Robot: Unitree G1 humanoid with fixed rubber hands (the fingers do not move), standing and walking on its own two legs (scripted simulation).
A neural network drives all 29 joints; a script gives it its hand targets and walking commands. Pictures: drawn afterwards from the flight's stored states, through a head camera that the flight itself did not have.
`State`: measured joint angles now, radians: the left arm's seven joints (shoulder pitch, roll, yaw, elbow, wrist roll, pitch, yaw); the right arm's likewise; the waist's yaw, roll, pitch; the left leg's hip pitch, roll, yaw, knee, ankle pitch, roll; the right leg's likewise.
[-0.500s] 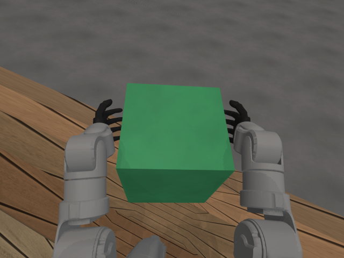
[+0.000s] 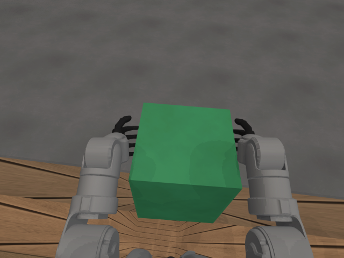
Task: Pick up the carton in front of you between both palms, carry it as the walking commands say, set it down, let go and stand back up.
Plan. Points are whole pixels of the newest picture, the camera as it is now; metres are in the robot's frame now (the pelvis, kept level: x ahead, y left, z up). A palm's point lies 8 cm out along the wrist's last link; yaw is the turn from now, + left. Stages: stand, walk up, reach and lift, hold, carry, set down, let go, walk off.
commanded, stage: carry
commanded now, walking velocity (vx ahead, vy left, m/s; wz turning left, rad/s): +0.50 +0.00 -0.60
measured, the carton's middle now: (180, 167) +0.35 +0.02 -0.05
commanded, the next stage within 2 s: none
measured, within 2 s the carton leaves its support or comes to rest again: neither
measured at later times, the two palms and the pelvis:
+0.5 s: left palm (193, 50) +0.82 +0.01 -0.04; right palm (265, 80) +0.67 -0.23 -0.02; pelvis +0.44 +0.06 -0.14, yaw -24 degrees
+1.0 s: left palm (188, 43) +1.22 +0.02 -0.29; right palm (231, 66) +1.07 -0.22 -0.30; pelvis +0.80 +0.07 -0.37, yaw -32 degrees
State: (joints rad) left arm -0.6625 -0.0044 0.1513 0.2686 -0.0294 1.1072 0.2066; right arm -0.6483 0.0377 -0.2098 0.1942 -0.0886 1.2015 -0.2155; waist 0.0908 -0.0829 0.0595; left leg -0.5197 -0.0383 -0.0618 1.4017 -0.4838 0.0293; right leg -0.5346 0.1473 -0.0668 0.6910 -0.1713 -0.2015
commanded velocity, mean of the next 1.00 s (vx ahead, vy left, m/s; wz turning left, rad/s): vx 0.50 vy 0.00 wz -0.46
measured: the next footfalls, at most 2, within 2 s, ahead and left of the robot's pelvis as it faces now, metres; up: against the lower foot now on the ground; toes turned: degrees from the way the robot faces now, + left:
left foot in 0.26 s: +0.29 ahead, +0.12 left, -0.14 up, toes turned -22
right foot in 0.58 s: +0.63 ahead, -0.06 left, -0.26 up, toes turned -20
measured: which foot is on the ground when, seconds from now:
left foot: up 0.00-0.24, down 0.26-0.56, up 0.58-0.84, down 0.86-1.00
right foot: down 0.00-0.24, up 0.26-0.56, down 0.58-0.86, up 0.88-1.00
